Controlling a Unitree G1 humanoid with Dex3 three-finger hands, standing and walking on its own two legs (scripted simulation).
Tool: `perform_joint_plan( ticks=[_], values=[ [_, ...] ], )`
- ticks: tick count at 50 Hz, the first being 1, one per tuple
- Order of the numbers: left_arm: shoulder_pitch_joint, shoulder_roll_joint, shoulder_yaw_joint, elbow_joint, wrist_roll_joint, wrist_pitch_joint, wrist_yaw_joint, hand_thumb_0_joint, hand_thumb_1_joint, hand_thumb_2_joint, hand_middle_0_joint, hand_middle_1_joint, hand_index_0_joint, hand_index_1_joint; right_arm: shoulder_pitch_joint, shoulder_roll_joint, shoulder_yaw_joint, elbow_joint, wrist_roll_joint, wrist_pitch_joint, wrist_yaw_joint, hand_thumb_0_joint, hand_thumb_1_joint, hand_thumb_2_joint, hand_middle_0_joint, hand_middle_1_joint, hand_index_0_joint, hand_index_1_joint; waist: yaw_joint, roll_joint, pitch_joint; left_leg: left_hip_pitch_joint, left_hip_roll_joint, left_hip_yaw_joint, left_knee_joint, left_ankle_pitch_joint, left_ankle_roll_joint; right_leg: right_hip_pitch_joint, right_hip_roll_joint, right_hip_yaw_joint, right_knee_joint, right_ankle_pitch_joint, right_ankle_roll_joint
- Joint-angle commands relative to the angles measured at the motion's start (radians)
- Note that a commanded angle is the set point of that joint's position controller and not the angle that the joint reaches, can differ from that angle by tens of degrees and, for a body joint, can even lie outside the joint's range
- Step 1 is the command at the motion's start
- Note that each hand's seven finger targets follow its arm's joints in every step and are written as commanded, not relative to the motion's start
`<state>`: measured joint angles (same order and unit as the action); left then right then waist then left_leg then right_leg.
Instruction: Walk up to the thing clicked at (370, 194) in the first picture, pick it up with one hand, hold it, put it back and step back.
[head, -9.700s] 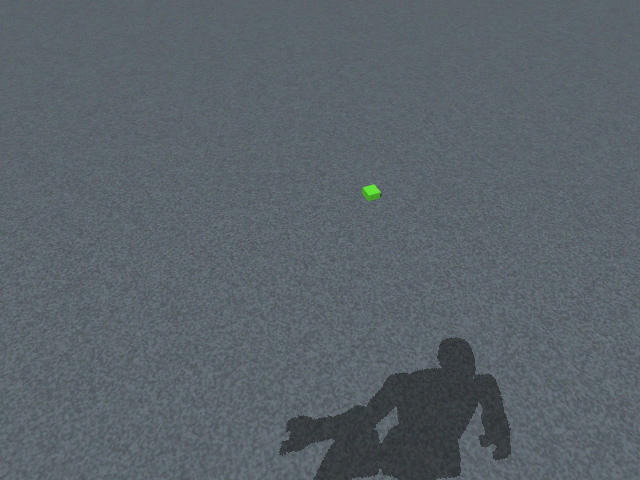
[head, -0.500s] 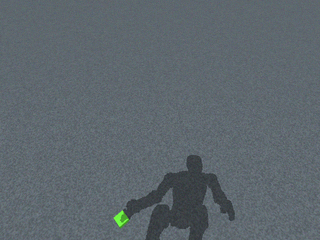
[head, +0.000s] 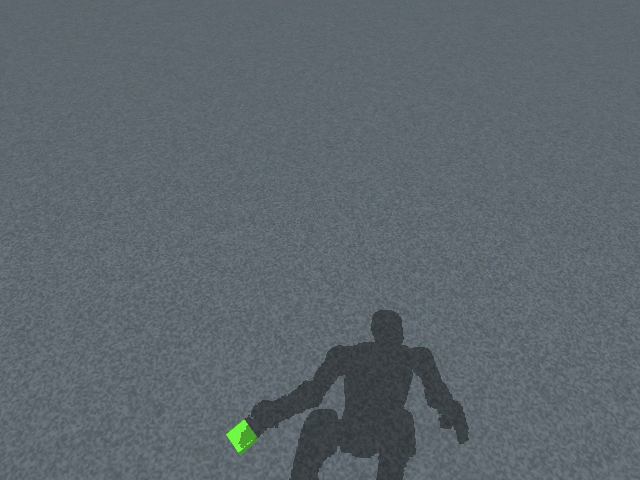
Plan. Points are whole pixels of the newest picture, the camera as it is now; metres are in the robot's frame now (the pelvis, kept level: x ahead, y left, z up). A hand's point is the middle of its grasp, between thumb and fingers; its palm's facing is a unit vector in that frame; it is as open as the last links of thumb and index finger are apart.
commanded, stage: stand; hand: left
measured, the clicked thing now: (242, 437) +0.39 +0.22 -0.77
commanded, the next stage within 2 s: walk up in 0.96 s
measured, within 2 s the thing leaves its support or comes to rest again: neither
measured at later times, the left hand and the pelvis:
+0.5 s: hand out of the picture +0.07 +0.25 -0.16, palm faces -0.04 -0.94 -0.34, open 7.3 cm; pelvis +0.00 +0.00 +0.00, yaw +0 degrees
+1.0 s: hand out of the picture +0.07 +0.25 -0.16, palm faces -0.03 -0.94 -0.34, open 7.3 cm; pelvis +0.00 +0.00 +0.00, yaw +0 degrees
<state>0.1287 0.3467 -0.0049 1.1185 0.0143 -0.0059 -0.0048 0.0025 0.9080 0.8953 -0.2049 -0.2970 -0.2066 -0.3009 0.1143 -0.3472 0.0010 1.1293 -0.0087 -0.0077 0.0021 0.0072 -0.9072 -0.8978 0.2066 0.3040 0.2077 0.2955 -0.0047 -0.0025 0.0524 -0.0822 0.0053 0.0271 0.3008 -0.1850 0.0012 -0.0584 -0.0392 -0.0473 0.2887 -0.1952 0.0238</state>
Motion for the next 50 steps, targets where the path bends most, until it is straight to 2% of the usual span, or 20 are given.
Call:
perform_joint_plan(
  ticks=[1, 5, 9, 15, 23, 28, 37, 44, 47, 48, 50],
  values=[
    [-0.034, 0.213, 0.042, -0.052, -0.001, -0.024, 0.017, 0.0, 0.9, 0.9, -0.2, -0.3, -0.2, -0.3, -0.032, -0.215, -0.037, -0.056, -0.001, -0.024, -0.012, 0.0, -0.9, -0.9, 0.2, 0.3, 0.2, 0.3, 0.004, 0.004, -0.073, -0.006, 0.132, -0.1, -0.04, 0.202, 0.02, 0.004, -0.117, 0.089, -0.042, 0.177, -0.04],
    [-0.031, 0.214, 0.042, -0.053, -0.004, -0.024, 0.017, 0.0, 0.9, 0.9, -0.2, -0.3, -0.2, -0.3, -0.036, -0.218, -0.038, -0.053, 0.001, -0.026, -0.013, 0.0, -0.9, -0.9, 0.2, 0.3, 0.2, 0.3, 0.006, 0.004, -0.077, 0.009, 0.137, -0.104, -0.038, 0.228, 0.018, -0.001, -0.116, 0.088, -0.038, 0.185, -0.038],
    [-0.034, 0.213, 0.043, -0.049, -0.003, -0.022, 0.016, 0.0, 0.9, 0.9, -0.2, -0.3, -0.2, -0.3, -0.033, -0.215, -0.036, -0.053, 0.0, -0.026, -0.012, 0.0, -0.9, -0.9, 0.2, 0.3, 0.2, 0.3, 0.004, 0.012, -0.059, -0.016, 0.132, -0.103, -0.047, 0.187, 0.019, 0.0, -0.117, 0.089, -0.04, 0.158, -0.037],
    [-0.033, 0.216, 0.043, -0.051, -0.003, -0.024, 0.015, 0.0, 0.9, 0.9, -0.2, -0.3, -0.2, -0.3, -0.025, -0.216, -0.036, -0.054, 0.001, -0.028, -0.013, 0.0, -0.9, -0.9, 0.2, 0.3, 0.2, 0.3, 0.006, -0.006, -0.083, 0.003, 0.136, -0.102, -0.037, 0.246, 0.021, 0.011, -0.118, 0.087, -0.029, 0.199, -0.04],
    [-0.031, 0.209, 0.042, -0.051, -0.003, -0.02, 0.016, 0.0, 0.9, 0.9, -0.2, -0.3, -0.2, -0.3, -0.037, -0.218, -0.036, -0.056, 0.001, -0.028, -0.014, 0.0, -0.9, -0.9, 0.2, 0.3, 0.2, 0.3, 0.01, 0.004, -0.065, 0.004, 0.136, -0.107, -0.04, 0.24, 0.02, -0.006, -0.115, 0.082, -0.031, 0.179, -0.039],
    [-0.038, 0.217, 0.045, -0.055, -0.003, -0.021, 0.016, 0.0, 0.9, 0.9, -0.2, -0.3, -0.2, -0.3, -0.027, -0.216, -0.037, -0.058, -0.002, -0.028, -0.013, 0.0, -0.9, -0.9, 0.2, 0.3, 0.2, 0.3, 0.003, 0.002, -0.072, 0.006, 0.135, -0.101, -0.04, 0.223, 0.018, -0.009, -0.115, 0.085, -0.027, 0.165, -0.041],
    [-0.032, 0.213, 0.041, -0.053, -0.003, -0.022, 0.016, 0.0, 0.9, 0.9, -0.2, -0.3, -0.2, -0.3, -0.035, -0.217, -0.036, -0.056, 0.001, -0.027, -0.013, 0.0, -0.9, -0.9, 0.2, 0.3, 0.2, 0.3, 0.008, -0.004, -0.076, 0.01, 0.137, -0.106, -0.041, 0.221, 0.022, -0.01, -0.114, 0.084, -0.03, 0.167, -0.039],
    [-0.029, 0.216, 0.04, -0.052, -0.004, -0.026, 0.018, 0.0, 0.9, 0.9, -0.2, -0.3, -0.2, -0.3, -0.036, -0.216, -0.036, -0.058, 0.002, -0.026, -0.012, 0.0, -0.9, -0.9, 0.2, 0.3, 0.2, 0.3, 0.007, -0.006, -0.081, 0.018, 0.138, -0.103, -0.028, 0.255, 0.022, -0.002, -0.118, 0.085, -0.028, 0.214, -0.038],
    [-0.036, 0.217, 0.041, -0.054, -0.003, -0.025, 0.019, 0.0, 0.9, 0.9, -0.2, -0.3, -0.2, -0.3, -0.028, -0.215, -0.037, -0.057, 0.0, -0.025, -0.012, 0.0, -0.9, -0.9, 0.2, 0.3, 0.2, 0.3, 0.004, -0.001, -0.081, 0.003, 0.135, -0.103, -0.033, 0.23, 0.02, 0.004, -0.117, 0.086, -0.031, 0.201, -0.039],
    [-0.047, 0.24, 0.061, -0.062, -0.015, -0.019, 0.019, 0.0, 0.9, 0.9, -0.2, -0.3, -0.2, -0.3, -0.037, -0.238, -0.057, -0.064, 0.012, -0.013, -0.008, 0.0, -0.9, -0.9, 0.2, 0.3, 0.2, 0.3, 0.008, 0.002, -0.034, -0.021, 0.129, -0.108, 0.004, 0.348, 0.025, -0.023, -0.107, 0.078, 0.015, 0.32, -0.04],
    [-0.037, 0.235, 0.063, -0.071, -0.014, -0.014, 0.023, 0.0, 0.9, 0.9, -0.2, -0.3, -0.2, -0.3, -0.029, -0.234, -0.062, -0.077, 0.016, -0.005, -0.008, 0.0, -0.9, -0.9, 0.2, 0.3, 0.2, 0.3, 0.006, -0.002, -0.061, -0.013, 0.131, -0.098, 0.023, 0.386, 0.029, -0.009, -0.101, 0.062, 0.033, 0.346, -0.04]
  ],
)
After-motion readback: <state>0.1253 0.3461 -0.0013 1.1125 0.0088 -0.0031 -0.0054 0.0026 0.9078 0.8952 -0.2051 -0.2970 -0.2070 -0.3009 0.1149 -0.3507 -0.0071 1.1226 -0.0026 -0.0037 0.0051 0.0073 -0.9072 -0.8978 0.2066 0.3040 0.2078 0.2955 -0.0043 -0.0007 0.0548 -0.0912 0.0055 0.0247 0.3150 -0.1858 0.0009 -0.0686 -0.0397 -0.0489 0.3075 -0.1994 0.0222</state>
